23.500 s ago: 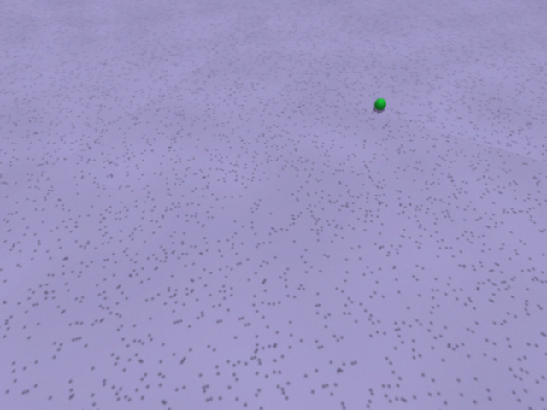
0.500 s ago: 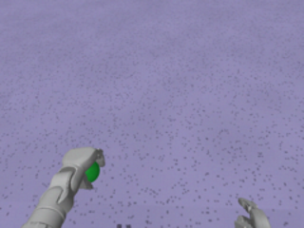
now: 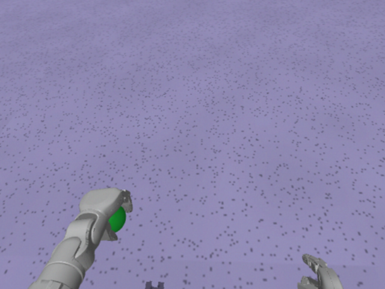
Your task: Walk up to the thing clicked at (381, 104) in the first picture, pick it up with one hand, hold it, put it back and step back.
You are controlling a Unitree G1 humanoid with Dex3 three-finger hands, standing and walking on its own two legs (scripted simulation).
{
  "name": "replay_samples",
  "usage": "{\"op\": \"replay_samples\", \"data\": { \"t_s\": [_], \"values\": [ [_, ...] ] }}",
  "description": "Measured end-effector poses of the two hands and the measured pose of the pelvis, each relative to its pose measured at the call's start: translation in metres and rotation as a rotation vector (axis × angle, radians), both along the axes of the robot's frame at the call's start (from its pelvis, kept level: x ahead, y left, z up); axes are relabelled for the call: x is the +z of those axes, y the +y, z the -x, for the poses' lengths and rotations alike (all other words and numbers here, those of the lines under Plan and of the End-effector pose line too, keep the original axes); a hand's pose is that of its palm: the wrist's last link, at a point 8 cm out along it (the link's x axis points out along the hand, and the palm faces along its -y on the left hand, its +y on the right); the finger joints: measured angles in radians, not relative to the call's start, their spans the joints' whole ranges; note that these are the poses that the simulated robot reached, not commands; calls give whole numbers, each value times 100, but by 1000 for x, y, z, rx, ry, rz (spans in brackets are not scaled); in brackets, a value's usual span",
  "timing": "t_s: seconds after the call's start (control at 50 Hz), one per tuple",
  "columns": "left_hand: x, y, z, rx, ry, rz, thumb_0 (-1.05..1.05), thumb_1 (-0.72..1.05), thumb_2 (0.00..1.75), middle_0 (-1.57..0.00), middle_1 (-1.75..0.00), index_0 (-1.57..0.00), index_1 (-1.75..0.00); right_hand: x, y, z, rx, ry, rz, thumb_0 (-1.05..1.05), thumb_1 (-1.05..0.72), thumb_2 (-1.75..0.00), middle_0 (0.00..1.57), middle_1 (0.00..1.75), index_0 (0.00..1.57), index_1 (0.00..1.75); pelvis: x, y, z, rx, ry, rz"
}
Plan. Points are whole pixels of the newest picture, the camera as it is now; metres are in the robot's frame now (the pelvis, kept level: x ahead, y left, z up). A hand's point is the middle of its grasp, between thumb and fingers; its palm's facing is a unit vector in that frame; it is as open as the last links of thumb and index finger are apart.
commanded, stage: crouch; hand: left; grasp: from above
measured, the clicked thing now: (110, 217) +0.30 +0.22 -0.07
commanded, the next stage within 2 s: lower in 1.86 s
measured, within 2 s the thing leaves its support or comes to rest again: neither
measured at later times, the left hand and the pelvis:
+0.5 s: hand (136, 231) +0.34 +0.21 -0.26, palm faces -0.40 +0.05 -0.92, open 8.6 cm; pelvis -0.05 +0.01 -0.14, yaw +0 degrees
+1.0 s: hand (153, 241) +0.38 +0.20 -0.47, palm faces -0.43 +0.00 -0.90, open 8.6 cm; pelvis -0.09 +0.00 -0.32, yaw -1 degrees
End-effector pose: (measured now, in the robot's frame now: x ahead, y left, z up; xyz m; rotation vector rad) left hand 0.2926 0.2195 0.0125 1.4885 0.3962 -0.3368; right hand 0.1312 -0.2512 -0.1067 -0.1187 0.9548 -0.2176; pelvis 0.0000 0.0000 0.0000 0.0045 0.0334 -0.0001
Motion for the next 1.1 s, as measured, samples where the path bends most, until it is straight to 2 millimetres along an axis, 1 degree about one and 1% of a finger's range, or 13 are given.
{"op": "replay_samples", "data": {
  "t_s": [0.06, 0.14, 0.2, 0.26, 0.36, 0.46, 0.58, 0.68, 0.78, 0.88, 0.98, 1.1],
  "values": [
    [-14, -1, 2, -2, 1, 4, -4, 9, 50, -59, -75, -78, -72, -2, -1, 2, 7, 14, 7, 1, -91, -90, 20, 30, 20, 30, -2, 0, 2, 5, 15, 0],
    [-41, -1, 4, -10, 9, -17, -3, 8, 51, -60, -74, -79, -71, -9, -4, 9, 25, 51, 26, 1, -90, -90, 20, 30, 20, 30, -10, -1, 7, 14, 58, 3],
    [-65, 0, 1, -21, 9, -44, -3, 8, 51, -60, -74, -79, -71, -20, -9, 19, 34, 88, 46, 1, -90, -90, 21, 30, 20, 30, -21, -2, 13, 19, 111, 7],
    [-91, -1, -7, -31, -6, -64, -3, 7, 51, -60, -74, -79, -71, -37, -17, 34, 33, 127, 71, 1, -90, -90, 21, 30, 20, 30, -39, -1, 20, 23, 176, 15],
    [-138, -5, -26, -50, -42, -84, -4, 8, 49, -61, -73, -80, -70, -76, -28, 69, 7, 199, 115, 1, -91, -90, 21, 30, 20, 30, -79, 0, 34, 22, 284, 27],
    [-190, -10, -43, -49, -55, -90, -4, 9, 47, -61, -72, -81, -69, -121, -31, 111, -33, 276, 140, 1, -91, -90, 20, 30, 20, 30, -124, 4, 48, 16, 385, 36],
    [-250, -13, -58, -34, -61, -95, -4, 10, 46, -61, -72, -81, -69, -182, -23, 158, -71, 364, 134, 1, -91, -90, 20, 30, 20, 30, -179, 8, 64, 10, 476, 43],
    [-295, -14, -65, -17, -40, -92, -4, 9, 47, -61, -72, -81, -69, -227, -11, 181, -76, 410, 106, 1, -91, -90, 21, 30, 20, 30, -219, 9, 76, 9, 522, 45],
    [-342, -17, -70, -15, -3, -73, -4, 8, 50, -61, -72, -80, -70, -265, -4, 189, -59, 424, 89, 1, -90, -90, 21, 30, 20, 30, -255, 8, 84, 8, 562, 51],
    [-385, -19, -78, -37, -8, -46, -4, 7, 52, -61, -71, -80, -71, -294, -6, 187, -24, 429, 100, 1, -90, -90, 21, 30, 20, 30, -288, 6, 86, 6, 599, 59],
    [-420, -18, -87, -45, -25, -48, -3, 6, 54, -61, -71, -80, -72, -316, -13, 179, 9, 438, 121, 1, -90, -90, 21, 30, 20, 30, -314, 4, 86, 7, 623, 67],
    [-451, -15, -98, -11, -22, -49, -3, 6, 56, -60, -72, -79, -73, -334, -19, 170, 45, 450, 131, 0, -90, -90, 21, 30, 20, 30, -334, 2, 83, 2, 638, 70]
  ]
}}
